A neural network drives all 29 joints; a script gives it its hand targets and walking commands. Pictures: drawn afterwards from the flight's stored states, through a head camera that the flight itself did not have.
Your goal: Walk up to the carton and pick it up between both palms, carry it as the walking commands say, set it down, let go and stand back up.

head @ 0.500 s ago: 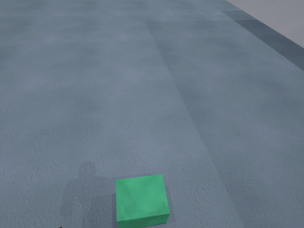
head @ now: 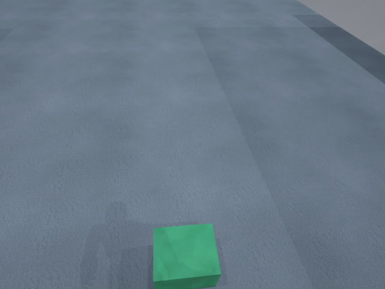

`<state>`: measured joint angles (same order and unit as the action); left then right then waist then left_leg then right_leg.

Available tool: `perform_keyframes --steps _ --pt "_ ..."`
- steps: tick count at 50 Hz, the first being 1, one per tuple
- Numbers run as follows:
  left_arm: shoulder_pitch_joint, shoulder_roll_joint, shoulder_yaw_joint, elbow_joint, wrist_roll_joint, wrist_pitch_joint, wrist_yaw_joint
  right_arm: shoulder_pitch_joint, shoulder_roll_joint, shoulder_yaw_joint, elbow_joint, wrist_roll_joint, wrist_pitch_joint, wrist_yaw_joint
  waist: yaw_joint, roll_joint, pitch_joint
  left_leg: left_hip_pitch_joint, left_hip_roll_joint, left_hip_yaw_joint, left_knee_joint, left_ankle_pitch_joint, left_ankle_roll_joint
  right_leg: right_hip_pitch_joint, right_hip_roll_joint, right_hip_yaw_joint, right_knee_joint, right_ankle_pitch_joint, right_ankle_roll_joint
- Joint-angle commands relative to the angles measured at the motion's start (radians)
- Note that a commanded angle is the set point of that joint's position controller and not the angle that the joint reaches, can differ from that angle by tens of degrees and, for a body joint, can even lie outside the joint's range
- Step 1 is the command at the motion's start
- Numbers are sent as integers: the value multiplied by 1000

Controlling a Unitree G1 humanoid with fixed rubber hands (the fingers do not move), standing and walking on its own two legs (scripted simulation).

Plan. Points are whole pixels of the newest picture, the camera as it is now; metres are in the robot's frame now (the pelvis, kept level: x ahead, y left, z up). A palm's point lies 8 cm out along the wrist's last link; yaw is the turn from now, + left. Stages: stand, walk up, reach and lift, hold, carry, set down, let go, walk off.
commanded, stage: stand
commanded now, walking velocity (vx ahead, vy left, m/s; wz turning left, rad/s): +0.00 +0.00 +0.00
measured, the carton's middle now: (184, 257) +0.43 +0.00 -0.67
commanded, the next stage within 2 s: none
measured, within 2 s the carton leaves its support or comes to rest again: neither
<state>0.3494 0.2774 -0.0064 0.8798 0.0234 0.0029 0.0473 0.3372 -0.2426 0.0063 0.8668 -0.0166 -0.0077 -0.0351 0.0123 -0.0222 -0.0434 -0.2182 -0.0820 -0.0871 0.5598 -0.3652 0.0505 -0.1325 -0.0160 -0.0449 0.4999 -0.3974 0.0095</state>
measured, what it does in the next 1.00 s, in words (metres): stands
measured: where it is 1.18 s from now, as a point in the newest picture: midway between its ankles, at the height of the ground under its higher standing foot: outside the picture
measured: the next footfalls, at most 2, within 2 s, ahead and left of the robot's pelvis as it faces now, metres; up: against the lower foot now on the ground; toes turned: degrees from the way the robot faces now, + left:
none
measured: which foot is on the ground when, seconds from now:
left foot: down 0.00-1.00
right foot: down 0.00-1.00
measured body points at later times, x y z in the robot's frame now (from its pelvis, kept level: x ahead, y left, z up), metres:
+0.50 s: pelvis -0.02 +0.00 +0.01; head -0.02 +0.01 +0.46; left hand -0.06 +0.24 -0.16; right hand -0.04 -0.23 -0.14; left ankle -0.05 +0.09 -0.73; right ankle -0.09 -0.12 -0.73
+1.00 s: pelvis -0.04 -0.01 +0.01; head -0.04 +0.00 +0.46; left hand -0.10 +0.20 -0.16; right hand -0.07 -0.23 -0.15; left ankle -0.05 +0.09 -0.73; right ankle -0.09 -0.12 -0.73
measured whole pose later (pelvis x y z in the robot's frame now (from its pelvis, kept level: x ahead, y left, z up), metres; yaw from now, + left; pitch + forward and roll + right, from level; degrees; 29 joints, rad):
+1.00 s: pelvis -0.04 -0.01 +0.01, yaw +2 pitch -1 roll +0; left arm 0.37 0.15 -0.03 1.17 0.02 0.01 0.05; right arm 0.36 -0.13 0.04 1.15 -0.01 0.00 -0.05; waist 0.01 -0.01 0.00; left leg -0.19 -0.08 -0.12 0.49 -0.27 0.03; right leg -0.11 -0.01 -0.07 0.44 -0.32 -0.01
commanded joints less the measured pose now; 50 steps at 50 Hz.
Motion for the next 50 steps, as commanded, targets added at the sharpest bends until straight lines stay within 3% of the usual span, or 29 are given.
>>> perform_keyframes --steps 1,23,50 --pt "61 97 20 8 0 -2 2 57 -109 -21 -4 0 -3 -5 0 33 55 -26 128 -115 -78 503 6 35 -76 65 -48 346 -18" --pt "94 13 -8 224 -2 14 6 102 -35 14 199 5 5 -15 -4 31 133 -31 121 -129 -141 400 10 48 -80 51 -106 250 -26" --pt "119 -60 -12 299 -3 4 9 110 36 22 291 8 5 -19 -5 28 144 -61 118 -124 -155 325 2 17 -83 56 -127 228 -43"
